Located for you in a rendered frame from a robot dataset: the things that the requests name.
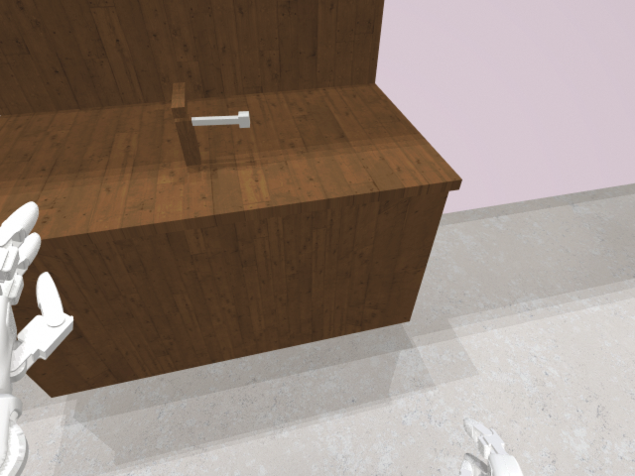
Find left robot forearm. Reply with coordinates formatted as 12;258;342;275
0;394;29;476

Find counter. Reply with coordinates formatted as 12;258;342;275
0;0;462;398

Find tap lever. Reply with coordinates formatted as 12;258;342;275
191;111;250;128

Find right robot hand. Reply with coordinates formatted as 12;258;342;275
459;417;523;476

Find left robot hand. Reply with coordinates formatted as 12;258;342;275
0;201;73;395

